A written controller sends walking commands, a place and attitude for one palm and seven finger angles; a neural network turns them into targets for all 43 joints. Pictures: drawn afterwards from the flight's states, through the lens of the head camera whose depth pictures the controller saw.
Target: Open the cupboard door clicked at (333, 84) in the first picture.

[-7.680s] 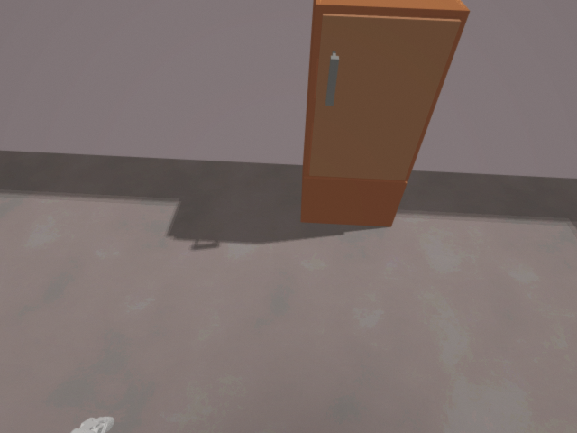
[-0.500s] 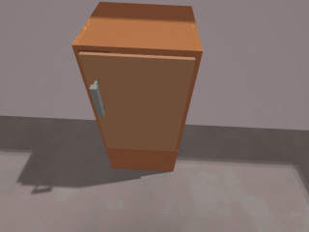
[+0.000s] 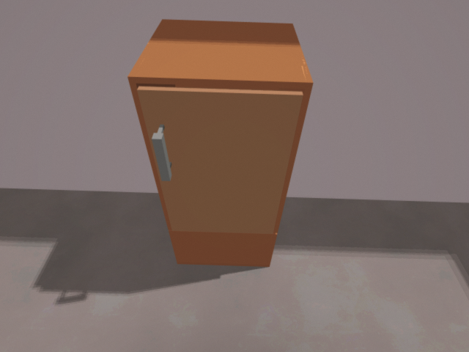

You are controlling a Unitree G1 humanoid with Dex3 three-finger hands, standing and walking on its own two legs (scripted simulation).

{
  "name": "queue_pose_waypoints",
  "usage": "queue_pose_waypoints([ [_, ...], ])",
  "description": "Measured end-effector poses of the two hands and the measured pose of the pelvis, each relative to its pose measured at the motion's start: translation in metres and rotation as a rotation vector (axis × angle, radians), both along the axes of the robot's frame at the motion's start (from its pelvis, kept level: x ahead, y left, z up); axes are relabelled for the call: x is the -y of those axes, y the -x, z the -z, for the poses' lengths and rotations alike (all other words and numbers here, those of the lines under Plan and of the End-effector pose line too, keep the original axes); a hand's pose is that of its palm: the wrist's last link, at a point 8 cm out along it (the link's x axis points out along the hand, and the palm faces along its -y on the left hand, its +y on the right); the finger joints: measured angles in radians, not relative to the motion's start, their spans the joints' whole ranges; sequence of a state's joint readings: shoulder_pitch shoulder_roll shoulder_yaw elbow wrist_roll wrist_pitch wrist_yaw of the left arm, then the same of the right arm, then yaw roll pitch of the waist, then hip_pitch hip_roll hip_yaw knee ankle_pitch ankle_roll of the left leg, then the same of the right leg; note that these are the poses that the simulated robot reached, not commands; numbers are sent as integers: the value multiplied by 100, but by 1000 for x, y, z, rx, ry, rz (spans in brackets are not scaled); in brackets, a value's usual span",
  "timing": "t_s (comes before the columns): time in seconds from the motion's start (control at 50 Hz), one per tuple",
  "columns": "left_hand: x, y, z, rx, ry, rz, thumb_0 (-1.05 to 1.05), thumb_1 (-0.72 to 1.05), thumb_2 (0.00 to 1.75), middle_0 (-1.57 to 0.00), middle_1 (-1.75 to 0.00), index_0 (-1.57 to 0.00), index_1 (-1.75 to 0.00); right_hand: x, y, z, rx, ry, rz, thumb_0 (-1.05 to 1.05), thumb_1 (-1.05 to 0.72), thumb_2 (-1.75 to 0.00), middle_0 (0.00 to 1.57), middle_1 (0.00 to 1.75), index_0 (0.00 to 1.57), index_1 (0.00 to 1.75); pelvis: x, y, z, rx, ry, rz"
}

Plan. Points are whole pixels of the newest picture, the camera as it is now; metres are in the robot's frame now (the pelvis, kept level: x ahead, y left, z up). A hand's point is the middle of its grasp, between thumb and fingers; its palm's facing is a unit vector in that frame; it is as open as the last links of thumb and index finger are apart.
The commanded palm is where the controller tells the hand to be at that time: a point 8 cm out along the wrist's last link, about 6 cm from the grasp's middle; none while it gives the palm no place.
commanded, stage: look again from close up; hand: left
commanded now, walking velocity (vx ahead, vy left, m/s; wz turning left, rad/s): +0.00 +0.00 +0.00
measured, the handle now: (164, 153) +0.60 +0.23 -0.03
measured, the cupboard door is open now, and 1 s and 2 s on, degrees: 0 0 0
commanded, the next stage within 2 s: shuffle to correct the standing spot in 0.16 s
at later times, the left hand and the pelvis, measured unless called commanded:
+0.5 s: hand out of the picture -0.04 +0.16 -0.18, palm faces +0.07 -0.99 -0.14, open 7.4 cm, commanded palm none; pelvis +0.00 +0.01 +0.00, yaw +0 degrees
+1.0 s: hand out of the picture +0.06 +0.18 -0.17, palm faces +0.05 -0.97 -0.22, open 7.3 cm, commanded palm none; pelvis +0.04 +0.00 +0.00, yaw -1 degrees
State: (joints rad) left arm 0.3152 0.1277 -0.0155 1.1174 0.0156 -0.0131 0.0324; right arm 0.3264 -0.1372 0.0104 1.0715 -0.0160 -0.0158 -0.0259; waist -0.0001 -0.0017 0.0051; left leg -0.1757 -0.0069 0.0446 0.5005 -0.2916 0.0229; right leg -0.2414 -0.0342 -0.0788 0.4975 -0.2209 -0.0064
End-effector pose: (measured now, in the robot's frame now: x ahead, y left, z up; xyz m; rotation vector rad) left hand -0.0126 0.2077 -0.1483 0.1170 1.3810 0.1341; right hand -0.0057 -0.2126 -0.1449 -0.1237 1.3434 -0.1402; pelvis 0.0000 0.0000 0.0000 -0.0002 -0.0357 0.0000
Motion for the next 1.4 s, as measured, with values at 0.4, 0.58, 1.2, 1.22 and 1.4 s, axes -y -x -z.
queue_pose_waypoints([
  [0.4, -4, 32, 1, -39, 17, -28, 0, 91, 90, -19, -30, -20, -30, -19, 33, 2, -63, -26, 13, 1, -90, -90, 20, 30, 19, 30, -9, 8, 0, -2, -6, 1],
  [0.58, 5, 33, 7, -69, 32, -75, 0, 91, 90, -19, -30, -20, -30, -8, 21, 8, -89, -11, 10, 1, -90, -90, 20, 30, 19, 30, -5, -13, 8, -14, 2, -4],
  [1.2, -22, -61, -4, 103, -66, 45, 1, 93, 90, -19, -30, -20, -30, 11, -28, 4, 38, 20, 39, 2, -92, -90, 20, 30, 19, 30, -3, -13, 7, -10, -4, 14],
  [1.22, -23, -60, -6, 106, -65, 48, 1, 93, 90, -19, -30, -20, -30, 11, -28, 3, 51, 21, 33, 2, -92, -90, 20, 30, 19, 30, -4, -11, 6, -8, -4, 16],
  [1.4, -26, -41, -15, 102, -62, 43, 1, 92, 90, -19, -30, -20, -30, 3, -16, 2, 49, -8, -12, 1, -91, -90, 20, 30, 19, 30, -5, -2, 0, -10, -14, 16],
])
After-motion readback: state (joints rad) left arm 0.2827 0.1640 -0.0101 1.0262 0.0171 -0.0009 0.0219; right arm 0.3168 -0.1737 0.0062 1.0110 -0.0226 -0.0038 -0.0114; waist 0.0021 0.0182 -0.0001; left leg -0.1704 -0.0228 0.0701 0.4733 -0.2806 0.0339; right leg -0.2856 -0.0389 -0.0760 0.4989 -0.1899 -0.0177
